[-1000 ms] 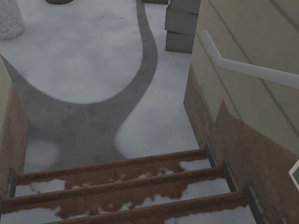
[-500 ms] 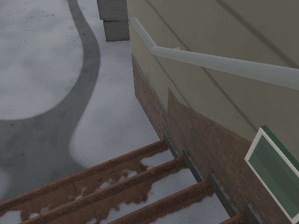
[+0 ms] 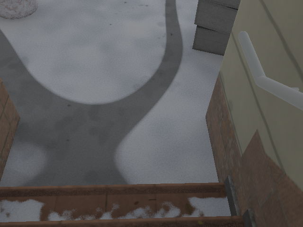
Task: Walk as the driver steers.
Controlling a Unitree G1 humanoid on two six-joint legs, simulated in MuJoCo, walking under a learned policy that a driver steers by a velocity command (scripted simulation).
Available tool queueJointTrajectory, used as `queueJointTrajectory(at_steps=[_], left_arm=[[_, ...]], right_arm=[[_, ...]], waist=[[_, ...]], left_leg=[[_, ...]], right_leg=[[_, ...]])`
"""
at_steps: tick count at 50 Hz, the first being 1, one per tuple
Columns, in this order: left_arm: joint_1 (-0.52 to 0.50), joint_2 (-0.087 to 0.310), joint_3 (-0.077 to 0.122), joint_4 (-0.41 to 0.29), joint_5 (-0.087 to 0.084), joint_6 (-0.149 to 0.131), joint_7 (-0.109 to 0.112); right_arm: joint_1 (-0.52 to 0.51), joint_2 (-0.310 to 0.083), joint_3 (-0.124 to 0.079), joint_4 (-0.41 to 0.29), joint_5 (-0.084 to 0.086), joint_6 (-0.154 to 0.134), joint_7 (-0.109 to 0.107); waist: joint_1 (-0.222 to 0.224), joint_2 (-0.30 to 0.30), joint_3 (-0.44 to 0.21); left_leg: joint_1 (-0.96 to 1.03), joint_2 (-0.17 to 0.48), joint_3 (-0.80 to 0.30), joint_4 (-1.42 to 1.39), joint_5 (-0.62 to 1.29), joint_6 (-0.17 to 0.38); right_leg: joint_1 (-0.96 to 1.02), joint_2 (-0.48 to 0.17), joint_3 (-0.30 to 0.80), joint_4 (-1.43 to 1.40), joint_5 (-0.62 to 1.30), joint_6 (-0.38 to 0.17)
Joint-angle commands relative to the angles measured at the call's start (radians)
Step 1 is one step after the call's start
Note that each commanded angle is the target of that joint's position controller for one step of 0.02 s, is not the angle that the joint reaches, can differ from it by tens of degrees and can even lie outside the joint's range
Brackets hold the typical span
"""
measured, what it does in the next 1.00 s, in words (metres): goes down: right foot 0.18 m lower, then left foot 0.18 m lower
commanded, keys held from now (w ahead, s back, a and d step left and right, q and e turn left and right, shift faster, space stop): w+q+shift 0.40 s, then w+shift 0.06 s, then w+e+shift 0.32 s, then e+shift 0.22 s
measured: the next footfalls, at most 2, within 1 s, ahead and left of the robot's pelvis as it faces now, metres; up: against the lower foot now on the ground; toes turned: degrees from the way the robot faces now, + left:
right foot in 0.18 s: +0.21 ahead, -0.13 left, -0.18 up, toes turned +13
left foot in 0.54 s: +0.51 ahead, +0.13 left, -0.35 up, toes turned +33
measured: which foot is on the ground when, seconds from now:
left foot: down 0.00-0.16, up 0.18-0.52, down 0.54-0.86, up 0.88-1.00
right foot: up 0.00-0.16, down 0.18-0.52, up 0.54-0.84, down 0.86-1.00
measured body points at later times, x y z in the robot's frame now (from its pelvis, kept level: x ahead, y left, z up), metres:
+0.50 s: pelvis +0.39 +0.03 -0.25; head +0.39 +0.03 +0.20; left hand +0.14 +0.17 -0.38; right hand +0.68 -0.09 -0.35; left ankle +0.51 +0.15 -0.94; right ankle +0.19 -0.13 -0.82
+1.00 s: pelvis +0.79 +0.15 -0.50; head +0.78 +0.14 -0.05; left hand +0.62 +0.35 -0.65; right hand +1.01 -0.03 -0.61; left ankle +0.71 +0.29 -1.02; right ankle +0.74 +0.08 -1.21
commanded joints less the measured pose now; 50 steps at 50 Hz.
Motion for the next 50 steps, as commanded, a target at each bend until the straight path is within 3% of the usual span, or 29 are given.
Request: queueJointTrajectory(at_steps=[1, 5, 8, 9, 10, 11, 13, 14, 15, 17, 18, 20, 23, 25, 27, 28, 29, 30, 31, 33, 34, 36, 40, 43, 44, 45, 46, 48, 50], left_arm=[[-0.025, 0.092, 0.018, -0.057, -0.016, -0.028, -0.031], [0.180, 0.083, 0.014, -0.015, -0.041, -0.019, -0.012], [0.705, 0.179, 0.067, 0.096, -0.047, -0.044, 0.031], [0.641, 0.165, 0.060, 0.092, -0.056, -0.043, 0.014], [0.503, 0.139, 0.028, 0.045, -0.046, -0.061, -0.025], [0.472, 0.125, 0.038, 0.043, -0.042, -0.067, -0.043], [0.470, 0.110, 0.045, 0.052, -0.056, -0.106, -0.034], [0.450, 0.124, 0.043, 0.078, -0.066, -0.119, -0.017], [0.367, 0.088, 0.016, 0.060, -0.067, -0.117, 0.003], [0.371, 0.185, 0.034, 0.069, -0.042, -0.101, 0.018], [0.436, 0.107, 0.024, 0.096, -0.069, -0.108, 0.025], [0.389, 0.082, 0.005, 0.084, -0.084, -0.115, 0.025], [0.526, 0.123, 0.015, 0.139, -0.053, -0.063, 0.009], [0.533, 0.139, 0.000, 0.184, -0.045, -0.046, 0.026], [0.227, 0.223, 0.039, 0.139, -0.040, -0.046, 0.037], [0.373, 0.154, 0.024, 0.057, -0.099, -0.070, 0.046], [0.507, 0.182, 0.027, 0.078, -0.084, -0.078, 0.038], [0.527, 0.185, 0.037, 0.113, -0.063, -0.073, 0.025], [0.485, 0.115, 0.032, 0.105, -0.054, -0.063, 0.013], [0.399, 0.072, 0.032, 0.086, 0.023, 0.000, 0.003], [0.476, 0.061, 0.029, 0.123, 0.023, 0.024, 0.002], [0.403, 0.016, 0.022, 0.090, -0.039, 0.006, -0.045], [0.472, 0.076, 0.034, 0.150, -0.042, 0.023, -0.059], [0.807, 0.166, 0.070, 0.224, -0.033, 0.036, -0.032], [0.772, 0.188, 0.077, 0.237, -0.056, 0.032, -0.047], [0.680, 0.203, 0.036, 0.220, -0.065, 0.007, -0.036], [0.953, 0.233, 0.047, 0.316, 0.094, -0.079, -0.082], [0.664, 0.245, 0.060, 0.289, 0.062, -0.133, -0.102], [0.382, 0.024, -0.028, 0.157, 0.032, -0.144, -0.074]], right_arm=[[-0.078, -0.117, -0.020, -0.085, 0.015, -0.046, -0.001], [-0.092, -0.137, -0.022, -0.068, -0.020, -0.029, 0.016], [-0.294, -0.146, -0.035, -0.111, -0.042, -0.025, 0.029], [-0.275, -0.064, -0.023, -0.109, -0.029, -0.020, 0.011], [-0.119, -0.013, -0.008, -0.181, 0.012, -0.018, -0.022], [-0.055, -0.039, -0.010, -0.139, -0.009, -0.007, -0.027], [-0.211, -0.096, -0.031, -0.176, -0.079, 0.017, -0.027], [-0.342, -0.126, -0.038, -0.192, -0.083, 0.031, -0.020], [-0.421, -0.135, -0.039, -0.225, -0.051, 0.034, 0.012], [-0.325, -0.092, -0.038, -0.158, -0.078, 0.056, 0.036], [-0.386, -0.072, -0.032, -0.174, -0.088, 0.046, 0.047], [-0.418, -0.016, -0.002, -0.160, -0.032, 0.018, 0.087], [-0.525, -0.073, -0.002, -0.153, -0.001, 0.027, 0.054], [-0.157, -0.152, -0.040, -0.047, -0.028, 0.026, 0.024], [0.177, -0.294, -0.106, 0.079, -0.028, 0.034, -0.002], [0.103, -0.309, -0.067, 0.061, -0.046, -0.004, 0.007], [0.080, -0.268, -0.057, 0.045, -0.040, -0.008, 0.016], [0.019, -0.217, -0.048, 0.043, -0.043, -0.016, 0.016], [-0.164, -0.162, -0.037, -0.013, -0.050, -0.029, 0.015], [-0.326, -0.163, -0.031, -0.053, -0.038, -0.062, 0.023], [-0.238, -0.188, -0.041, -0.020, -0.060, -0.074, 0.036], [-0.291, -0.050, -0.014, 0.012, -0.003, -0.108, 0.026], [-0.288, -0.126, -0.017, 0.032, -0.003, -0.109, 0.013], [-0.367, -0.221, -0.053, 0.020, -0.033, -0.059, -0.017], [-0.407, -0.116, -0.049, 0.010, -0.024, -0.021, -0.037], [-0.352, -0.068, -0.027, -0.154, -0.021, -0.028, -0.044], [-0.207, -0.095, -0.017, -0.185, -0.126, -0.063, 0.101], [-0.353, -0.158, -0.049, -0.295, -0.029, -0.110, 0.105], [-0.383, -0.101, -0.009, -0.279, -0.077, -0.117, 0.056]], waist=[[0.036, 0.034, -0.055], [0.075, 0.177, -0.032], [0.407, -0.051, -0.038], [0.334, -0.051, 0.050], [0.111, -0.106, -0.005], [0.089, -0.093, -0.073], [0.092, -0.027, 0.011], [0.096, -0.053, 0.135], [0.036, 0.082, 0.238], [0.024, -0.080, 0.140], [0.025, 0.016, 0.134], [0.027, 0.002, 0.117], [0.158, -0.067, 0.163], [-0.034, -0.100, 0.012], [-0.324, 0.169, -0.039], [-0.127, 0.264, -0.061], [-0.071, 0.081, -0.183], [-0.004, -0.077, -0.127], [0.057, -0.062, -0.093], [0.120, -0.023, 0.058], [0.125, 0.023, 0.030], [0.172, 0.029, 0.034], [0.187, 0.113, 0.008], [0.406, -0.032, 0.000], [0.416, -0.204, 0.101], [0.169, -0.390, 0.142], [0.255, -0.130, -0.254], [0.126, 0.068, -0.003], [0.058, -0.016, 0.054]], left_leg=[[-0.238, 0.132, -0.342, -0.204, 0.404, 0.045], [-0.252, 0.128, -0.376, 0.056, 0.496, 0.063], [-0.505, 0.022, -0.217, 0.845, 0.723, 0.022], [-0.618, -0.055, -0.127, 1.192, 0.010, 0.034], [-0.794, 0.088, -0.073, 1.059, -0.050, 0.037], [-0.869, 0.167, -0.065, 0.972, 0.024, 0.054], [-0.945, 0.245, -0.118, 0.840, 0.201, 0.012], [-1.000, 0.307, -0.118, 0.707, 0.277, -0.034], [-0.703, 0.297, -0.098, 0.267, 0.547, -0.090], [-0.375, 0.202, 0.154, 0.363, 0.679, -0.088], [-0.473, 0.267, 0.065, 0.183, 1.011, -0.050], [-0.163, 0.214, 0.192, -0.098, 1.405, -0.021], [-0.070, 0.136, 0.317, -0.209, 1.017, -0.017], [0.327, 0.180, 0.212, -0.209, 0.875, 0.020], [0.648, 0.277, 0.081, -0.485, 0.879, 0.104], [0.763, 0.456, -0.076, -0.203, 1.458, 0.045], [0.820, 0.576, -0.237, -0.211, 1.258, 0.077], [0.621, 0.570, -0.198, -0.292, 0.862, 0.063], [0.398, 0.620, -0.245, -0.416, 0.492, 0.110], [-0.172, 0.629, -0.224, -0.437, 0.672, 0.122], [-0.187, 0.580, -0.140, -0.327, 0.861, 0.091], [-0.429, 0.355, 0.159, -0.300, 0.282, -0.068], [-0.363, 0.398, 0.253, -0.061, 0.449, -0.118], [-0.210, 0.345, 0.351, 0.816, 1.031, -0.133], [-0.359, 0.179, 0.304, 1.360, 0.113, -0.123], [-0.774, 0.162, 0.175, 1.216, -0.102, -0.138], [-0.756, 0.170, -0.105, 1.215, -0.088, -0.236], [-0.966, 0.222, -0.025, 0.939, 0.004, -0.193], [-0.738, 0.316, -0.080, 0.323, 0.399, -0.212]], right_leg=[[0.363, 0.078, -0.096, -0.370, 0.519, -0.007], [0.613, 0.150, -0.089, -0.299, 0.314, -0.035], [1.106, 0.053, -0.048, -0.689, 0.186, -0.066], [1.049, -0.125, 0.079, -0.781, 0.309, -0.126], [1.159, -0.279, 0.148, -0.379, 0.870, -0.089], [1.180, -0.333, 0.238, -0.429, 0.637, -0.161], [0.906, -0.357, 0.326, -0.483, 0.031, -0.236], [0.761, -0.377, 0.370, -0.490, 0.006, -0.199], [0.372, -0.272, 0.169, -0.589, -0.111, -0.148], [0.205, -0.247, 0.067, -0.508, 0.162, -0.091], [0.302, -0.188, 0.014, -0.395, -0.101, -0.065], [0.145, -0.098, -0.180, -0.418, -0.326, -0.019], [0.305, -0.129, -0.219, -0.318, 0.040, -0.045], [0.264, -0.186, -0.186, 0.174, 0.455, -0.085], [-0.008, 0.068, -0.245, 1.018, -0.584, -0.085], [-0.222, 0.093, -0.005, 0.947, -0.804, -0.119], [-0.313, 0.038, 0.072, 0.756, -0.713, -0.136], [-0.282, -0.008, 0.062, 0.550, -0.604, -0.142], [-0.230, -0.044, 0.063, 0.377, -0.494, -0.107], [0.121, -0.073, 0.026, 0.106, -0.288, -0.028], [0.155, -0.045, -0.027, 0.182, -0.142, -0.030], [0.431, -0.046, -0.069, -0.317, 0.414, -0.052], [0.695, 0.069, -0.259, -0.187, 0.576, -0.110], [0.883, 0.148, -0.375, -0.595, 0.338, -0.207], [0.849, -0.028, -0.058, -0.878, 0.482, -0.330], [0.986, -0.060, 0.164, -0.493, 1.178, -0.301], [1.411, -0.242, 0.320, -0.375, 1.083, -0.458], [1.048, -0.210, 0.283, -0.377, 0.816, -0.348], [0.459, -0.097, 0.257, -0.494, 0.281, -0.264]])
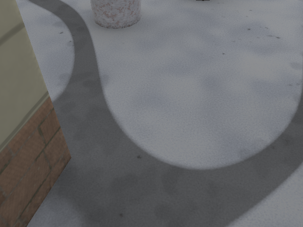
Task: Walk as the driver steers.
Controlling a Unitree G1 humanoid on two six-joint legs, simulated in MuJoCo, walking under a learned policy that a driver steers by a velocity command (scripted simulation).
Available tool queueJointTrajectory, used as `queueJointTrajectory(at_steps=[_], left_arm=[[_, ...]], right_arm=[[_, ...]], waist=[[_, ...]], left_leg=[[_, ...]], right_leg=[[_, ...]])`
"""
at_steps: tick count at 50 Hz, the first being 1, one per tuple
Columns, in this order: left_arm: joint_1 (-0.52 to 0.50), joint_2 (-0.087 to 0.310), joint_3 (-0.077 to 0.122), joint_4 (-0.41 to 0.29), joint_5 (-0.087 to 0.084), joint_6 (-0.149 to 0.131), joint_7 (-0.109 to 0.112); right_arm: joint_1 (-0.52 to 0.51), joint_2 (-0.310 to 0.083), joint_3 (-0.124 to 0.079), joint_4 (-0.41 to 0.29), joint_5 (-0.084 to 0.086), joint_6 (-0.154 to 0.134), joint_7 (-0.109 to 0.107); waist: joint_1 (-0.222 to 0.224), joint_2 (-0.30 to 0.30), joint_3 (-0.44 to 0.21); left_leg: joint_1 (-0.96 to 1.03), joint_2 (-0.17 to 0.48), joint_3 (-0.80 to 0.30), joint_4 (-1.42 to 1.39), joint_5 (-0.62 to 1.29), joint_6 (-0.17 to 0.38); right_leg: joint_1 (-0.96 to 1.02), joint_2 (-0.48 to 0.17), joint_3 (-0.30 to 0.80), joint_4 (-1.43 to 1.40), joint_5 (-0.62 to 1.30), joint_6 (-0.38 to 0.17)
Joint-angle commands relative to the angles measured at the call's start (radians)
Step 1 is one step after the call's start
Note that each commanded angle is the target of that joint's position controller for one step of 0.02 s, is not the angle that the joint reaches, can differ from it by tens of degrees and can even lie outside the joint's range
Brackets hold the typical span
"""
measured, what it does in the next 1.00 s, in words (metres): goes down, turning right: left foot 0.18 m lower, then right foot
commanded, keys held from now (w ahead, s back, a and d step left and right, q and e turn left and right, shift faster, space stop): e+shift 0.64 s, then q+shift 0.36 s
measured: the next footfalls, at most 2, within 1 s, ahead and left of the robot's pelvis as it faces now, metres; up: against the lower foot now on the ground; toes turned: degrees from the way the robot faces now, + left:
left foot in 0.20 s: +0.30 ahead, +0.12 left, -0.18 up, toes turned -13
right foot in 0.62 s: +0.30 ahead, -0.20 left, -0.18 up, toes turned -39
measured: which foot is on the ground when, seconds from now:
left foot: up 0.00-0.18, down 0.20-0.62, up 0.64-1.00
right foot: down 0.00-0.20, up 0.22-0.60, down 0.62-1.00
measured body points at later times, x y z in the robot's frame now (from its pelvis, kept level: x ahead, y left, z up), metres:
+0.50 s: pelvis +0.22 +0.01 -0.15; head +0.26 -0.01 +0.30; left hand +0.60 +0.04 -0.15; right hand +0.09 -0.24 -0.28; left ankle +0.26 +0.13 -0.88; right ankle +0.28 -0.18 -0.75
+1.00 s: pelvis +0.30 -0.08 -0.16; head +0.32 -0.10 +0.29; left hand +0.57 +0.03 -0.26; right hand +0.27 -0.37 -0.26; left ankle +0.39 +0.04 -0.83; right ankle +0.27 -0.17 -0.88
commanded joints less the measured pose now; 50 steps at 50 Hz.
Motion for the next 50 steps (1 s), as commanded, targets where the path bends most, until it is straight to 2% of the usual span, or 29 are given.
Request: queueJointTrajectory(at_steps=[1, 2, 3, 4, 5, 6, 7, 9, 10, 11, 12, 14, 15, 17, 20, 21, 23, 25, 29, 31, 32, 33, 34, 36, 37, 40, 44, 47, 50], left_arm=[[-0.233, 0.006, -0.047, -0.172, -0.027, -0.033, 0.008], [-0.216, 0.117, -0.018, -0.173, -0.034, -0.032, 0.013], [-0.212, 0.217, 0.018, -0.216, -0.035, -0.046, 0.018], [-0.115, 0.157, 0.008, -0.195, -0.014, -0.055, 0.021], [-0.029, 0.202, 0.019, -0.194, -0.056, -0.065, 0.038], [0.027, 0.141, 0.016, -0.193, -0.064, -0.061, 0.065], [0.068, 0.184, 0.002, -0.198, -0.078, -0.039, 0.054], [0.020, 0.148, -0.028, -0.266, -0.082, 0.013, 0.021], [-0.112, -0.020, -0.004, -0.287, -0.175, 0.070, 0.058], [-0.010, -0.050, -0.027, -0.354, -0.185, 0.095, 0.075], [0.003, -0.013, -0.038, -0.460, -0.203, 0.097, 0.089], [-0.289, 0.007, -0.028, -0.565, -0.186, 0.128, 0.108], [-0.356, 0.000, -0.034, -0.588, -0.163, 0.159, 0.115], [-0.461, -0.004, -0.036, -0.665, -0.166, 0.222, 0.109], [-0.448, 0.010, -0.033, -0.732, -0.147, 0.239, 0.099], [-0.451, 0.022, -0.023, -0.733, -0.139, 0.235, 0.097], [-0.535, 0.026, -0.013, -0.743, -0.137, 0.212, 0.086], [-0.619, 0.023, -0.008, -0.756, -0.148, 0.202, 0.072], [-0.662, 0.081, 0.030, -0.746, -0.163, 0.170, 0.019], [-0.448, 0.226, 0.102, -0.658, -0.150, 0.146, 0.027], [-0.375, 0.360, 0.131, -0.657, -0.124, 0.145, 0.024], [-0.249, 0.381, 0.133, -0.658, -0.068, 0.149, 0.017], [-0.263, 0.323, 0.109, -0.632, -0.046, 0.143, 0.024], [-0.433, 0.133, 0.039, -0.591, -0.118, 0.153, 0.054], [-0.516, 0.088, 0.020, -0.586, -0.123, 0.157, 0.057], [-0.544, 0.083, 0.007, -0.515, -0.072, 0.141, 0.060], [-0.499, 0.133, 0.027, -0.493, -0.065, 0.138, 0.096], [-0.398, 0.178, 0.054, -0.489, -0.086, 0.146, 0.119], [-0.340, 0.168, 0.061, -0.485, -0.103, 0.156, 0.130]], right_arm=[[-0.042, -0.068, 0.007, -0.104, -0.033, -0.026, -0.030], [-0.045, 0.012, 0.027, -0.115, -0.022, -0.007, -0.022], [0.135, 0.012, 0.038, -0.075, -0.015, 0.010, -0.007], [0.112, -0.063, 0.032, -0.047, 0.005, 0.002, 0.004], [0.129, -0.117, 0.010, -0.068, -0.012, -0.001, -0.012], [0.070, -0.120, 0.029, -0.033, -0.017, 0.012, 0.005], [0.036, -0.072, 0.032, -0.037, -0.033, 0.028, 0.026], [0.276, -0.097, 0.018, 0.066, -0.009, 0.039, 0.045], [0.274, -0.091, -0.024, 0.008, 0.097, 0.048, -0.022], [0.348, -0.157, -0.007, 0.009, 0.044, 0.042, -0.037], [0.372, -0.250, -0.036, 0.020, 0.048, 0.047, -0.025], [0.309, -0.201, -0.037, 0.016, 0.057, 0.082, -0.080], [0.263, -0.203, -0.032, 0.000, 0.039, 0.094, -0.110], [0.231, -0.136, 0.000, 0.028, 0.039, 0.109, -0.136], [0.042, -0.102, 0.032, -0.036, 0.034, 0.126, -0.163], [-0.004, -0.110, 0.039, -0.066, 0.024, 0.129, -0.177], [0.012, -0.176, 0.011, -0.077, 0.053, 0.120, -0.179], [0.077, -0.234, -0.032, -0.067, 0.088, 0.114, -0.169], [0.160, -0.253, -0.084, -0.089, 0.084, 0.140, -0.138], [0.242, -0.210, -0.085, -0.088, 0.056, 0.135, -0.121], [0.268, -0.102, -0.058, -0.179, 0.014, 0.111, -0.104], [0.116, -0.150, -0.055, -0.231, 0.062, 0.074, -0.085], [-0.045, -0.187, -0.063, -0.253, 0.106, 0.065, -0.087], [0.041, -0.132, -0.043, -0.207, 0.057, 0.122, -0.130], [0.096, -0.156, -0.055, -0.181, 0.051, 0.155, -0.136], [0.198, -0.108, -0.051, -0.126, 0.074, 0.168, -0.105], [0.029, -0.097, -0.033, -0.206, 0.070, 0.152, -0.087], [-0.031, -0.140, -0.045, -0.255, 0.081, 0.159, -0.079], [-0.066, -0.098, -0.034, -0.293, 0.089, 0.168, -0.062]], waist=[[-0.151, -0.031, 0.136], [-0.206, -0.071, 0.060], [-0.277, -0.071, 0.044], [-0.159, 0.073, 0.087], [-0.151, 0.049, 0.067], [-0.042, 0.087, 0.117], [-0.047, -0.035, 0.107], [-0.148, -0.006, 0.082], [-0.163, 0.114, -0.131], [-0.157, 0.237, -0.350], [-0.149, 0.402, -0.545], [-0.182, 0.134, -0.419], [-0.158, 0.047, -0.290], [-0.100, 0.048, -0.036], [0.001, 0.108, 0.050], [0.016, 0.111, 0.021], [-0.022, 0.118, -0.053], [-0.070, 0.154, -0.080], [-0.124, 0.128, -0.018], [-0.051, -0.060, -0.089], [-0.109, -0.342, -0.182], [0.019, -0.257, -0.400], [0.046, -0.124, -0.311], [-0.082, -0.130, -0.217], [-0.142, -0.125, -0.182], [-0.193, -0.046, -0.189], [-0.129, -0.101, -0.136], [-0.074, -0.107, -0.113], [-0.047, -0.110, -0.101]], left_leg=[[0.160, 0.091, 0.016, -0.765, 0.503, -0.035], [0.491, 0.015, 0.128, -0.700, 0.585, -0.040], [0.724, -0.070, 0.235, -0.549, 0.588, -0.050], [0.496, 0.010, 0.000, -0.748, 0.826, -0.080], [0.350, -0.026, 0.044, -0.860, 0.656, -0.077], [0.330, 0.003, 0.056, -1.365, 0.920, -0.051], [0.484, -0.010, 0.097, -1.432, 0.971, -0.025], [0.723, 0.060, 0.104, -1.600, 1.123, 0.035], [0.913, 0.190, -0.063, -1.519, 1.471, 0.041], [1.327, 0.458, -0.148, -1.060, 2.221, 0.193], [1.499, 0.600, -0.347, -0.988, 2.208, 0.364], [1.217, 0.543, -0.332, -1.217, 1.266, 0.343], [0.997, 0.574, -0.357, -1.296, 1.122, 0.349], [0.604, 0.515, -0.205, -1.393, 0.810, 0.218], [0.209, 0.305, 0.142, -1.397, 0.611, 0.122], [0.148, 0.267, 0.211, -1.391, 0.555, 0.106], [0.182, 0.221, 0.285, -1.416, 0.438, 0.084], [0.394, 0.303, 0.264, -1.403, 0.449, 0.078], [0.586, 0.396, 0.246, -1.322, 0.489, 0.057], [0.389, 0.282, 0.355, -0.908, 0.540, -0.026], [-0.141, 0.130, 0.286, -0.385, -0.213, -0.111], [-0.263, 0.012, 0.024, -0.211, -0.246, -0.108], [-0.330, 0.013, -0.027, -0.190, -0.108, -0.079], [-0.208, 0.094, -0.034, -0.311, 0.030, -0.078], [-0.054, 0.112, -0.027, -0.378, 0.084, -0.081], [0.220, 0.075, 0.008, -0.534, 0.204, -0.078], [0.244, 0.076, 0.029, -0.781, 0.264, -0.072], [0.108, 0.075, 0.043, -0.743, 0.136, -0.076], [0.018, 0.085, 0.048, -0.745, 0.040, -0.054]], right_leg=[[-0.536, -0.168, 0.262, -0.178, 0.760, -0.119], [-0.749, -0.070, 0.236, -0.163, 0.761, -0.066], [-0.869, -0.080, 0.268, -0.110, 0.844, -0.038], [-0.670, -0.005, 0.268, 0.060, 0.510, 0.021], [-0.415, -0.020, 0.311, 0.261, 0.438, 0.042], [-0.289, 0.067, 0.197, 0.309, 0.076, 0.083], [-0.291, 0.052, 0.290, 0.308, 0.135, 0.035], [-0.277, 0.053, 0.346, 0.531, 0.368, 0.057], [-0.423, 0.060, 0.274, 0.842, -0.024, 0.076], [-0.736, 0.115, 0.201, 1.328, -0.529, 0.128], [-0.952, 0.037, 0.167, 1.589, -0.504, 0.192], [-1.070, -0.097, 0.091, 1.492, -0.239, 0.231], [-1.032, -0.123, 0.095, 1.520, -0.200, 0.235], [-1.004, -0.175, 0.105, 1.422, -0.093, 0.213], [-0.746, -0.160, 0.054, 1.059, 0.289, 0.208], [-0.604, -0.151, 0.008, 0.867, 0.492, 0.215], [-0.343, -0.141, -0.034, 0.399, 0.704, 0.213], [-0.354, -0.163, -0.028, 0.212, 0.616, 0.191], [-0.289, -0.133, -0.119, -0.092, 0.352, 0.091], [0.104, -0.109, -0.027, -0.244, 0.646, 0.005], [0.447, -0.367, 0.469, -0.112, 1.060, -0.201], [0.495, -0.544, 0.777, -0.321, 0.915, -0.367], [0.419, -0.528, 0.668, -0.363, 0.849, -0.322], [0.150, -0.446, 0.399, -0.319, 0.802, -0.189], [-0.022, -0.390, 0.311, -0.325, 0.729, -0.144], [-0.234, -0.316, 0.157, -0.369, 0.546, -0.093], [-0.202, -0.356, 0.121, -0.411, 0.414, -0.100], [-0.049, -0.455, 0.211, -0.400, 0.412, -0.134], [0.056, -0.507, 0.230, -0.363, 0.515, -0.137]])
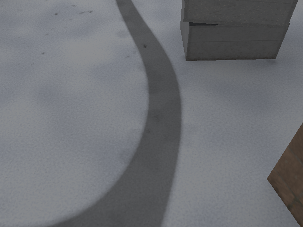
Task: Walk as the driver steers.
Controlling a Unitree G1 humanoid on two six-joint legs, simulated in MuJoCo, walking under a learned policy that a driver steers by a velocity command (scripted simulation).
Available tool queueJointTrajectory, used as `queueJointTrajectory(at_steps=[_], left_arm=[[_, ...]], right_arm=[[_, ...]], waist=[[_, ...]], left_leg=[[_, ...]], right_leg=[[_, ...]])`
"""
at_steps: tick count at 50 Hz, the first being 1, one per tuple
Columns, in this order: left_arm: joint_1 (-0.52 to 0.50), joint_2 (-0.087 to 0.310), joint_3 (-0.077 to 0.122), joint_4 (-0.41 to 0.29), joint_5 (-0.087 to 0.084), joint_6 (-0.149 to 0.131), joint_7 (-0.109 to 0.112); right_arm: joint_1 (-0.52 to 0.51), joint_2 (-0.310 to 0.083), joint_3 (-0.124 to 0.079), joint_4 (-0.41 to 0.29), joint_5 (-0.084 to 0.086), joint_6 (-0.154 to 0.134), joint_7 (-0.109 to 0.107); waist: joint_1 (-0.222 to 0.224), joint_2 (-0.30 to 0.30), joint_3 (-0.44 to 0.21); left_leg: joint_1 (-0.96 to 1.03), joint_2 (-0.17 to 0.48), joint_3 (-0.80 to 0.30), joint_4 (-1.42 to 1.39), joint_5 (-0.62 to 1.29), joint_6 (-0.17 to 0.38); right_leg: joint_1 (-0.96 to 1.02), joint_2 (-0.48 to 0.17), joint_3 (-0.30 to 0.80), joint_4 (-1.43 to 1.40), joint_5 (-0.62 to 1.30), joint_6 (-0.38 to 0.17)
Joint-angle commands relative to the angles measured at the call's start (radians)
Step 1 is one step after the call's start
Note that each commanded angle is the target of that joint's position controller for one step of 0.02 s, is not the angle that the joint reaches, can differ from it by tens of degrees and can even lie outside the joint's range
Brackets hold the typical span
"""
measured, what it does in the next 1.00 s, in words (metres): walks ahead, turning left: left foot, then right foot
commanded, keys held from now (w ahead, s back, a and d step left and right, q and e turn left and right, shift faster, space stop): q+shift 0.58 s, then e+shift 0.42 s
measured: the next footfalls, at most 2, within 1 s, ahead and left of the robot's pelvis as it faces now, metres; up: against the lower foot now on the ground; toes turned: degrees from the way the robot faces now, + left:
left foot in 0.14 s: +0.01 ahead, +0.14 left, +0.00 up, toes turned +10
right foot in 0.58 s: +0.23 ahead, +0.01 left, +0.00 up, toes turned +41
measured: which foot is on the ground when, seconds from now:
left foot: up 0.00-0.12, down 0.14-0.58, up 0.60-0.82, down 0.84-1.00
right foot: down 0.00-0.14, up 0.16-0.56, down 0.58-0.88, up 0.90-1.00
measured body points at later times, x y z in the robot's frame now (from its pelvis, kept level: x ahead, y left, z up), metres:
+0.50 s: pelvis +0.05 +0.06 +0.01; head +0.09 +0.10 +0.45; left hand +0.18 +0.38 -0.07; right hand +0.32 -0.15 -0.07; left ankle -0.02 +0.14 -0.72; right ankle +0.19 -0.04 -0.69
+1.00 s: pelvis +0.11 +0.07 +0.01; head +0.15 +0.10 +0.46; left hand +0.09 +0.39 -0.09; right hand +0.37 -0.09 -0.09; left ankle +0.01 +0.17 -0.72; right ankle +0.16 -0.04 -0.67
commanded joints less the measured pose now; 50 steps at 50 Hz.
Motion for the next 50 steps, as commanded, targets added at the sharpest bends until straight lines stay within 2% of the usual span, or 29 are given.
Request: queueJointTrajectory(at_steps=[1, 4, 6, 7, 8, 9, 10, 12, 13, 14, 20, 25, 27, 28, 29, 30, 31, 32, 33, 35, 37, 38, 41, 43, 44, 45, 46, 48, 50], left_arm=[[0.031, 0.206, 0.070, -0.068, -0.019, -0.002, 0.022], [-0.009, 0.221, 0.082, -0.080, -0.025, 0.008, 0.009], [-0.020, 0.219, 0.088, -0.077, -0.041, 0.011, 0.000], [0.011, 0.186, 0.086, -0.074, -0.031, 0.007, -0.005], [-0.009, 0.128, 0.070, -0.130, 0.007, 0.000, -0.011], [-0.177, 0.117, 0.056, -0.197, 0.008, -0.023, -0.020], [-0.225, 0.157, 0.066, -0.200, -0.009, -0.033, -0.025], [-0.208, 0.141, 0.060, -0.176, 0.008, -0.037, -0.010], [-0.187, 0.159, 0.066, -0.171, 0.014, -0.032, -0.006], [-0.181, 0.150, 0.063, -0.172, 0.010, -0.028, -0.012], [-0.235, 0.106, 0.038, -0.185, 0.002, -0.040, -0.045], [-0.273, 0.147, 0.052, -0.190, -0.008, -0.053, -0.050], [-0.233, 0.173, 0.065, -0.178, -0.015, -0.065, -0.056], [-0.170, 0.186, 0.073, -0.156, -0.015, -0.069, -0.059], [-0.090, 0.221, 0.088, -0.135, -0.007, -0.070, -0.058], [-0.069, 0.294, 0.098, -0.132, 0.021, -0.058, -0.061], [-0.013, 0.244, 0.089, -0.108, 0.031, -0.066, -0.065], [-0.071, 0.188, 0.069, -0.124, 0.008, -0.071, -0.065], [-0.105, 0.138, 0.050, -0.121, -0.004, -0.064, -0.065], [-0.146, 0.105, 0.024, -0.106, -0.010, -0.048, -0.068], [-0.136, 0.157, 0.041, -0.100, -0.020, -0.024, -0.069], [-0.103, 0.196, 0.055, -0.095, -0.024, -0.015, -0.065], [-0.063, 0.281, 0.084, -0.107, -0.044, -0.016, -0.054], [-0.076, 0.259, 0.077, -0.120, -0.059, -0.027, -0.056], [-0.091, 0.226, 0.068, -0.138, -0.066, -0.034, -0.060], [-0.063, 0.211, 0.061, -0.139, -0.068, -0.034, -0.066], [-0.034, 0.230, 0.072, -0.130, -0.063, -0.030, -0.070], [0.030, 0.260, 0.096, -0.113, -0.055, -0.010, -0.061], [0.027, 0.207, 0.079, -0.123, -0.049, 0.012, -0.060]], right_arm=[[-0.137, -0.056, -0.007, -0.146, 0.008, -0.012, 0.021], [-0.086, -0.056, -0.011, -0.134, 0.017, -0.007, 0.040], [-0.014, -0.069, -0.027, -0.102, 0.017, -0.006, 0.042], [0.016, -0.110, -0.049, -0.086, 0.010, -0.007, 0.032], [0.067, -0.274, -0.092, -0.100, 0.001, -0.018, 0.022], [0.113, -0.311, -0.095, -0.121, -0.039, -0.037, 0.043], [0.116, -0.281, -0.089, -0.119, -0.049, -0.052, 0.053], [0.016, -0.232, -0.081, -0.123, 0.010, -0.045, 0.020], [-0.040, -0.211, -0.073, -0.137, 0.028, -0.031, 0.004], [-0.071, -0.211, -0.072, -0.149, 0.030, -0.019, -0.006], [-0.052, -0.237, -0.081, -0.145, 0.031, -0.003, -0.026], [-0.041, -0.243, -0.078, -0.153, 0.029, 0.000, -0.021], [-0.071, -0.235, -0.073, -0.167, 0.029, -0.003, -0.020], [-0.115, -0.224, -0.067, -0.183, 0.034, -0.003, -0.021], [-0.110, -0.174, -0.051, -0.196, 0.023, -0.009, -0.019], [0.018, -0.099, -0.031, -0.187, 0.007, -0.011, -0.022], [0.069, -0.194, -0.052, -0.170, 0.007, -0.019, -0.020], [0.045, -0.248, -0.067, -0.143, 0.001, -0.018, -0.019], [0.004, -0.227, -0.060, -0.124, -0.010, -0.011, -0.023], [0.000, -0.123, -0.027, -0.105, -0.023, -0.004, -0.010], [-0.057, -0.045, 0.002, -0.110, -0.023, -0.018, 0.009], [-0.071, -0.042, 0.000, -0.108, -0.020, -0.026, 0.013], [-0.038, -0.120, -0.030, -0.078, -0.007, -0.035, 0.005], [0.006, -0.181, -0.052, -0.079, -0.026, -0.030, -0.008], [0.020, -0.223, -0.067, -0.065, -0.046, -0.025, -0.010], [0.007, -0.203, -0.064, -0.068, -0.061, -0.025, -0.005], [-0.034, -0.171, -0.055, -0.086, -0.063, -0.032, -0.009], [-0.095, -0.131, -0.043, -0.103, -0.033, -0.053, -0.018], [-0.114, -0.129, -0.046, -0.088, -0.011, -0.060, -0.023]], waist=[[0.060, -0.136, -0.092], [0.036, -0.162, -0.127], [-0.004, -0.150, -0.136], [0.001, -0.062, -0.110], [0.013, 0.272, -0.096], [-0.073, 0.343, -0.199], [-0.089, 0.177, -0.184], [-0.026, 0.032, -0.119], [0.009, 0.032, -0.114], [0.030, 0.048, -0.114], [0.017, 0.067, -0.140], [-0.006, 0.156, -0.119], [0.018, 0.188, -0.109], [0.061, 0.173, -0.108], [0.073, 0.105, -0.163], [0.005, -0.215, -0.246], [-0.006, -0.287, -0.293], [-0.001, -0.217, -0.205], [0.007, -0.167, -0.142], [-0.028, -0.117, -0.097], [-0.011, -0.169, -0.065], [0.001, -0.198, -0.066], [-0.008, -0.206, -0.083], [-0.032, -0.153, -0.124], [-0.024, 0.029, -0.112], [-0.016, 0.170, -0.096], [-0.011, 0.207, -0.081], [0.026, 0.124, -0.052], [0.029, 0.093, -0.022]], left_leg=[[-0.114, 0.023, -0.005, -0.004, -0.085, 0.024], [0.034, -0.029, 0.080, -0.182, -0.076, 0.064], [0.196, -0.088, 0.148, -0.414, 0.104, 0.104], [0.306, -0.085, 0.083, -0.508, 0.273, 0.138], [0.533, 0.164, -0.349, -0.520, 0.797, 0.266], [0.634, 0.304, -0.615, -0.581, 1.024, 0.472], [0.687, 0.288, -0.553, -0.568, 1.009, 0.473], [0.659, 0.178, -0.405, -0.518, 0.941, 0.348], [0.591, 0.149, -0.368, -0.525, 0.896, 0.316], [0.539, 0.120, -0.353, -0.528, 0.878, 0.294], [0.417, 0.038, -0.383, -0.487, 0.698, 0.253], [0.397, 0.025, -0.524, -0.469, 0.624, 0.251], [0.371, -0.002, -0.562, -0.457, 0.566, 0.232], [0.303, -0.033, -0.554, -0.425, 0.525, 0.205], [0.169, -0.088, -0.501, -0.306, 0.337, 0.159], [-0.003, -0.263, -0.313, -0.039, -0.233, 0.086], [-0.065, -0.220, -0.283, 0.147, -0.347, 0.025], [-0.072, -0.179, -0.255, 0.232, -0.272, -0.005], [-0.053, -0.161, -0.230, 0.230, -0.203, -0.021], [0.054, -0.101, -0.182, 0.019, -0.144, -0.026], [0.197, -0.109, -0.051, -0.291, -0.133, -0.024], [0.221, -0.125, -0.030, -0.387, -0.108, -0.021], [0.352, -0.153, -0.027, -0.579, 0.130, 0.033], [0.516, -0.048, -0.073, -0.549, 0.182, 0.093], [0.525, 0.043, -0.160, -0.568, 0.210, 0.155], [0.518, 0.172, -0.270, -0.639, 0.314, 0.243], [0.514, 0.281, -0.349, -0.662, 0.470, 0.318], [0.512, 0.297, -0.282, -0.632, 0.695, 0.322], [0.532, 0.244, -0.164, -0.612, 0.752, 0.274]], right_leg=[[0.230, -0.378, 0.329, -0.205, 0.340, -0.192], [0.217, -0.340, 0.199, -0.138, 0.430, -0.124], [0.170, -0.311, 0.105, -0.040, 0.356, -0.046], [0.064, -0.257, 0.018, 0.104, 0.255, 0.024], [-0.312, -0.115, -0.089, 0.509, -0.121, 0.132], [-0.526, 0.022, 0.116, 0.698, -0.413, 0.148], [-0.600, 0.013, 0.203, 0.794, -0.381, 0.132], [-0.637, -0.007, 0.229, 0.724, -0.202, 0.118], [-0.572, -0.016, 0.233, 0.657, -0.131, 0.120], [-0.512, -0.002, 0.223, 0.611, -0.085, 0.125], [-0.304, 0.075, 0.220, 0.266, 0.081, 0.132], [-0.191, 0.108, 0.247, 0.090, 0.040, 0.110], [-0.070, 0.102, 0.252, -0.052, 0.059, 0.084], [0.074, 0.083, 0.249, -0.186, 0.174, 0.066], [0.309, -0.041, 0.317, -0.222, 0.358, 0.012], [0.502, -0.308, 0.613, -0.214, 0.714, -0.166], [0.464, -0.425, 0.838, -0.241, 0.658, -0.302], [0.382, -0.376, 0.751, -0.232, 0.580, -0.300], [0.307, -0.285, 0.617, -0.225, 0.518, -0.243], [0.181, -0.180, 0.499, -0.240, 0.399, -0.166], [0.120, -0.065, 0.416, -0.255, 0.395, -0.122], [0.151, -0.055, 0.435, -0.248, 0.370, -0.128], [0.151, -0.092, 0.540, -0.257, 0.284, -0.130], [0.008, -0.069, 0.523, -0.216, 0.204, -0.068], [-0.093, 0.017, 0.397, -0.114, 0.080, -0.017], [-0.162, 0.079, 0.271, 0.037, -0.070, 0.022], [-0.219, 0.075, 0.226, 0.234, -0.236, 0.050], [-0.299, 0.023, 0.217, 0.504, -0.265, 0.093], [-0.347, -0.016, 0.192, 0.499, -0.170, 0.122]])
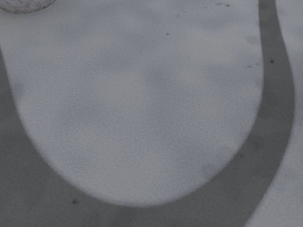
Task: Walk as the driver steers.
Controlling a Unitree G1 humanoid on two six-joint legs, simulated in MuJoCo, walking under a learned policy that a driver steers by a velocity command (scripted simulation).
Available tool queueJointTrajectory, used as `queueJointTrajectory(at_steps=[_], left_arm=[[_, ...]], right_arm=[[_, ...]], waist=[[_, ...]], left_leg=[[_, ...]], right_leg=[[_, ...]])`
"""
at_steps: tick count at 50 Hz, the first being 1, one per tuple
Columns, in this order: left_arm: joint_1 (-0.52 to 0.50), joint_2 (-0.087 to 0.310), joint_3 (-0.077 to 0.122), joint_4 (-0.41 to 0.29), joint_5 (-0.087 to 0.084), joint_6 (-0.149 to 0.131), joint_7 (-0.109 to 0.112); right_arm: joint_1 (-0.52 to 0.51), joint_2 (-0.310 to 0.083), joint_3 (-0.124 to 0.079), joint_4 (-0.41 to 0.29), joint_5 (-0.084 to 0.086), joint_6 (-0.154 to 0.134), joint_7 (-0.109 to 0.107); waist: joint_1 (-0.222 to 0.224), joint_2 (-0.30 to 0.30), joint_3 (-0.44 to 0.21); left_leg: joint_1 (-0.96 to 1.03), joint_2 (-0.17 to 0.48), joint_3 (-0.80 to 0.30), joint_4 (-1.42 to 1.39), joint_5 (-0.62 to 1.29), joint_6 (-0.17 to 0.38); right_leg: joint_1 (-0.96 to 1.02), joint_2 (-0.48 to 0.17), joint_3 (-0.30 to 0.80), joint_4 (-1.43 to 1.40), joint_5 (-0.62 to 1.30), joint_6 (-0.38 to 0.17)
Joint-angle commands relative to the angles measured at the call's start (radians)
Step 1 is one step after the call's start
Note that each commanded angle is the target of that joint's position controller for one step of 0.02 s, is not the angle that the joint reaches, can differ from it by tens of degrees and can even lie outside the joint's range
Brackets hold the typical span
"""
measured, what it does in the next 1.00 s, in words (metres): walks ahead, turning right: right foot, then left foot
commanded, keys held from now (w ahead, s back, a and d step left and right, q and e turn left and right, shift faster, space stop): e+shift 0.48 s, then q+shift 0.28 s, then w+q+shift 0.24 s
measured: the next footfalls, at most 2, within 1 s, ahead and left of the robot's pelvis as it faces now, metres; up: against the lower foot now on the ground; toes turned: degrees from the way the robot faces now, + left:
right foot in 0.22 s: +0.06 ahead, -0.15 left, +0.00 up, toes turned -12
left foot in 0.66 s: +0.21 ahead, +0.02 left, +0.00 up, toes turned -33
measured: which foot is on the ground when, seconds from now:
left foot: down 0.00-0.22, up 0.24-0.64, down 0.66-0.90, up 0.92-1.00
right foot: up 0.00-0.20, down 0.22-1.00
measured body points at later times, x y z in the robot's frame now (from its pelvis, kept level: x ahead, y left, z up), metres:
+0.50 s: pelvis +0.04 -0.06 +0.01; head +0.09 -0.11 +0.45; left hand +0.31 +0.14 -0.07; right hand +0.12 -0.40 -0.09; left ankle +0.17 +0.07 -0.68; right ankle +0.02 -0.14 -0.74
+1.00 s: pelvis +0.14 -0.08 +0.00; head +0.16 -0.09 +0.45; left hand +0.31 +0.18 -0.09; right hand +0.19 -0.39 -0.10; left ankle +0.18 +0.05 -0.69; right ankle +0.03 -0.15 -0.74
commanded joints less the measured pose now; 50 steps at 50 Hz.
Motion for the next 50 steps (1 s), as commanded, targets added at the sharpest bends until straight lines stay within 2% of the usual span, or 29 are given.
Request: queueJointTrajectory(at_steps=[1, 5, 8, 10, 11, 12, 13, 14, 15, 16, 19, 24, 29, 32, 33, 35, 36, 37, 38, 39, 41, 42, 44, 45, 46, 47, 48, 49, 50], left_arm=[[-0.047, 0.048, 0.010, -0.106, 0.004, 0.007, 0.000], [-0.110, 0.025, -0.010, -0.164, 0.005, 0.013, -0.027], [-0.068, 0.072, 0.011, -0.163, 0.006, 0.021, -0.035], [0.069, 0.105, 0.041, -0.117, 0.011, 0.025, -0.019], [0.154, 0.213, 0.073, -0.115, 0.008, 0.018, -0.001], [0.149, 0.345, 0.084, -0.151, 0.047, -0.005, -0.006], [0.139, 0.293, 0.066, -0.161, 0.061, -0.027, -0.018], [0.092, 0.269, 0.060, -0.142, 0.060, -0.036, -0.015], [0.026, 0.216, 0.045, -0.139, 0.021, -0.032, -0.005], [-0.046, 0.177, 0.029, -0.149, -0.001, -0.018, 0.009], [-0.086, 0.178, 0.023, -0.160, 0.009, 0.000, 0.037], [-0.066, 0.185, 0.025, -0.144, -0.001, 0.012, 0.058], [-0.069, 0.091, -0.022, -0.119, 0.038, 0.010, 0.052], [-0.086, 0.024, -0.058, -0.086, 0.053, -0.010, 0.034], [-0.057, 0.033, -0.055, -0.069, 0.055, -0.019, 0.031], [0.045, 0.117, -0.023, -0.057, 0.069, -0.033, 0.038], [0.016, 0.132, -0.017, -0.059, 0.063, -0.027, 0.048], [-0.039, 0.134, -0.010, -0.072, 0.054, -0.020, 0.058], [-0.075, 0.118, -0.008, -0.085, 0.047, -0.011, 0.063], [-0.076, 0.080, -0.013, -0.100, 0.050, -0.009, 0.054], [-0.117, 0.046, -0.016, -0.121, 0.023, -0.032, 0.020], [-0.126, 0.034, -0.017, -0.121, 0.010, -0.052, 0.006], [-0.018, 0.032, -0.005, -0.057, 0.006, -0.098, -0.009], [0.121, 0.075, 0.015, 0.008, 0.020, -0.105, -0.008], [0.216, 0.139, 0.034, 0.041, 0.030, -0.107, 0.000], [0.151, 0.149, 0.029, 0.025, 0.051, -0.120, -0.006], [0.082, 0.105, 0.015, 0.000, 0.050, -0.132, 0.002], [0.062, 0.064, 0.003, -0.001, 0.035, -0.139, 0.010], [0.108, 0.071, -0.009, 0.022, 0.103, -0.122, 0.016]], right_arm=[[-0.046, -0.150, -0.048, -0.060, 0.017, -0.022, -0.012], [-0.023, -0.199, -0.068, -0.037, 0.022, -0.013, -0.013], [-0.021, -0.225, -0.077, -0.027, 0.044, -0.027, 0.000], [-0.007, -0.192, -0.071, -0.015, 0.054, -0.043, 0.016], [-0.005, -0.154, -0.061, -0.042, 0.021, -0.053, 0.022], [-0.054, -0.083, -0.030, -0.120, -0.017, -0.065, 0.024], [-0.091, -0.153, -0.041, -0.099, -0.001, -0.067, 0.026], [-0.120, -0.160, -0.038, -0.120, 0.020, -0.067, 0.018], [-0.123, -0.174, -0.045, -0.104, 0.013, -0.063, 0.002], [-0.117, -0.186, -0.050, -0.095, 0.004, -0.054, -0.010], [-0.071, -0.151, -0.043, -0.067, -0.005, -0.047, 0.006], [-0.122, -0.118, -0.024, -0.083, 0.004, -0.046, 0.015], [-0.064, -0.139, -0.020, -0.058, 0.014, -0.048, 0.035], [-0.052, -0.099, -0.004, -0.054, 0.017, -0.060, 0.049], [-0.069, -0.111, -0.005, -0.064, 0.011, -0.065, 0.050], [-0.108, -0.263, -0.040, -0.096, 0.011, -0.066, 0.045], [-0.089, -0.272, -0.046, -0.091, 0.023, -0.063, 0.051], [-0.051, -0.240, -0.040, -0.079, 0.029, -0.063, 0.054], [-0.014, -0.230, -0.037, -0.068, 0.034, -0.060, 0.053], [0.052, -0.209, -0.032, -0.052, 0.039, -0.055, 0.046], [0.147, -0.238, -0.048, -0.031, 0.050, -0.050, 0.031], [0.126, -0.255, -0.054, -0.036, 0.053, -0.045, 0.023], [-0.010, -0.236, -0.054, -0.090, 0.057, -0.020, -0.002], [-0.079, -0.203, -0.047, -0.131, 0.051, -0.017, -0.009], [-0.057, -0.108, -0.021, -0.148, 0.061, -0.022, -0.004], [-0.044, -0.131, -0.020, -0.178, 0.065, -0.041, 0.002], [-0.022, -0.159, -0.024, -0.179, 0.068, -0.053, 0.014], [0.007, -0.163, -0.027, -0.157, 0.065, -0.057, 0.024], [-0.034, -0.192, -0.040, -0.118, -0.057, -0.034, 0.067]], waist=[[-0.026, 0.155, -0.076], [-0.054, 0.199, -0.100], [-0.033, 0.210, -0.115], [0.037, 0.124, -0.165], [0.070, -0.096, -0.176], [0.034, -0.353, -0.305], [0.090, -0.152, -0.370], [0.062, -0.125, -0.307], [0.028, -0.036, -0.208], [-0.005, -0.035, -0.156], [-0.036, -0.051, -0.158], [-0.020, -0.071, -0.145], [-0.002, -0.129, -0.189], [-0.022, -0.119, -0.140], [-0.016, -0.101, -0.112], [0.074, 0.093, -0.083], [0.050, 0.177, -0.084], [0.021, 0.222, -0.082], [0.007, 0.255, -0.084], [0.001, 0.263, -0.141], [-0.033, 0.218, -0.109], [-0.019, 0.232, -0.054], [0.069, 0.215, -0.041], [0.126, 0.187, -0.077], [0.128, -0.044, -0.150], [0.090, -0.105, -0.075], [0.048, -0.110, -0.019], [0.039, -0.101, 0.015], [0.056, -0.017, 0.022]], left_leg=[[0.209, 0.289, -0.131, -0.097, 0.684, 0.192], [0.168, 0.283, -0.011, -0.083, 0.614, 0.168], [0.132, 0.303, 0.041, -0.020, 0.580, 0.134], [0.026, 0.240, 0.148, 0.214, 0.556, 0.055], [-0.281, 0.131, 0.198, 0.518, 0.190, -0.043], [-0.541, -0.038, 0.046, 0.805, -0.426, -0.085], [-0.561, -0.013, -0.097, 0.916, -0.407, -0.089], [-0.577, -0.008, -0.113, 0.880, -0.313, -0.064], [-0.577, 0.022, -0.116, 0.787, -0.224, -0.051], [-0.535, 0.032, -0.118, 0.701, -0.140, -0.049], [-0.402, -0.022, -0.096, 0.592, -0.005, -0.072], [-0.365, -0.074, -0.135, 0.373, 0.059, -0.086], [-0.200, 0.011, -0.085, 0.316, 0.056, -0.075], [0.007, 0.016, -0.047, 0.063, 0.152, -0.032], [0.050, 0.013, -0.077, -0.041, 0.296, -0.008], [0.023, 0.103, -0.229, -0.018, 0.603, 0.095], [-0.021, 0.141, -0.329, -0.076, 0.527, 0.163], [-0.022, 0.171, -0.423, -0.114, 0.480, 0.201], [0.002, 0.200, -0.495, -0.126, 0.485, 0.227], [0.066, 0.207, -0.539, -0.147, 0.272, 0.251], [0.075, 0.207, -0.622, -0.227, -0.338, 0.248], [0.001, 0.189, -0.619, -0.258, -0.423, 0.232], [-0.199, 0.069, -0.499, -0.234, -0.335, 0.151], [-0.405, -0.007, -0.390, -0.133, -0.250, 0.067], [-0.586, -0.099, -0.212, 0.218, -0.213, 0.013], [-0.715, -0.043, -0.220, 0.392, -0.149, 0.025], [-0.759, 0.028, -0.196, 0.502, -0.089, 0.030], [-0.790, 0.047, -0.177, 0.563, -0.032, 0.025], [-0.766, 0.017, -0.084, 0.630, -0.019, 0.029]], right_leg=[[-0.206, -0.083, -0.029, 0.110, 0.037, 0.045], [-0.061, -0.101, -0.106, -0.120, 0.090, 0.023], [0.080, -0.062, -0.170, -0.277, 0.140, -0.024], [0.342, 0.001, -0.177, -0.465, 0.321, -0.086], [0.602, -0.127, 0.102, -0.517, 0.797, -0.184], [0.709, -0.407, 0.600, -0.555, 1.057, -0.433], [0.716, -0.437, 0.541, -0.569, 1.068, -0.482], [0.620, -0.394, 0.516, -0.598, 0.824, -0.446], [0.544, -0.311, 0.435, -0.620, 0.664, -0.361], [0.458, -0.266, 0.377, -0.624, 0.614, -0.305], [0.360, -0.186, 0.310, -0.624, 0.637, -0.263], [0.345, -0.160, 0.405, -0.595, 0.507, -0.238], [0.327, -0.204, 0.349, -0.524, 0.688, -0.234], [0.257, -0.174, 0.296, -0.537, 0.608, -0.206], [0.260, -0.139, 0.277, -0.543, 0.526, -0.174], [0.276, -0.001, 0.151, -0.444, 0.256, -0.094], [0.288, 0.030, 0.086, -0.392, 0.209, -0.058], [0.279, 0.043, 0.052, -0.334, 0.155, -0.034], [0.244, 0.054, 0.028, -0.287, 0.087, -0.022], [0.194, 0.068, 0.014, -0.251, -0.100, -0.021], [0.109, 0.021, 0.051, -0.241, -0.167, -0.047], [0.140, 0.009, 0.049, -0.331, -0.139, -0.063], [0.440, -0.001, 0.013, -0.663, 0.110, -0.096], [0.717, -0.055, 0.012, -0.717, 0.225, -0.110], [0.896, -0.273, 0.269, -0.730, 0.027, -0.160], [0.784, -0.424, 0.494, -0.786, -0.136, -0.228], [0.714, -0.456, 0.488, -0.802, -0.192, -0.244], [0.710, -0.417, 0.413, -0.815, -0.145, -0.220], [0.665, -0.379, 0.321, -0.823, -0.124, -0.183]])
Keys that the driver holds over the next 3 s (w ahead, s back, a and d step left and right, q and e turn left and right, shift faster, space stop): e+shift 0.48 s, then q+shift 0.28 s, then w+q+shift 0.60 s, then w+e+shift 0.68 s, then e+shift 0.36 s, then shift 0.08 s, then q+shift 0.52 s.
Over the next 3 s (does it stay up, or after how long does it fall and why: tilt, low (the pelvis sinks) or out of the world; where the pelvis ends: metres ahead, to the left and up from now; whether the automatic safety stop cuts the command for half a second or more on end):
stays up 1.37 -0.02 -0.02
